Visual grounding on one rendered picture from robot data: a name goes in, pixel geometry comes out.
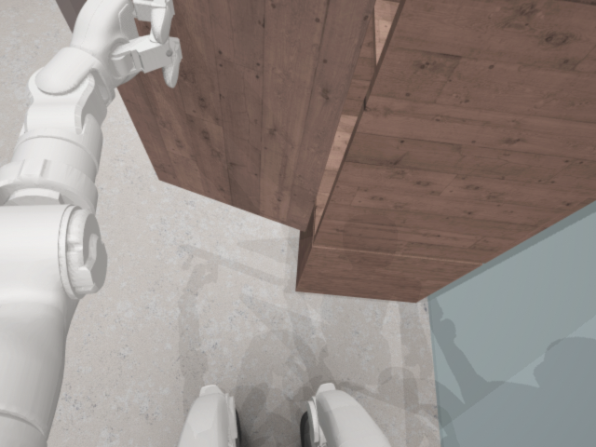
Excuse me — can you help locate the robot left hand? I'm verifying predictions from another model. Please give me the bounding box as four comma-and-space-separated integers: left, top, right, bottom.
69, 0, 183, 88

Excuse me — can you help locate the left robot forearm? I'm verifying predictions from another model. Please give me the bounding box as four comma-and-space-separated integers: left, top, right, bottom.
0, 47, 115, 215

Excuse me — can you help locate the robot right thigh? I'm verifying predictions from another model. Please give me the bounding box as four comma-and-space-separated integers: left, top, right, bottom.
307, 390, 391, 447

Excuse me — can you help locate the right robot shin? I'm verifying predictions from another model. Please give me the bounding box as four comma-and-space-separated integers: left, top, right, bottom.
309, 383, 336, 447

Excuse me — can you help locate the handle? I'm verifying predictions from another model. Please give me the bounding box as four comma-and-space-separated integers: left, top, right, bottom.
56, 0, 86, 33

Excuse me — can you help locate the robot left upper arm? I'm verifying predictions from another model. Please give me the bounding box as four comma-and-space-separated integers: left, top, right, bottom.
0, 204, 107, 447

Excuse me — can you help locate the cupboard door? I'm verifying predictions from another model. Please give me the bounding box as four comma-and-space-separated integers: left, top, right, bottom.
86, 0, 376, 232

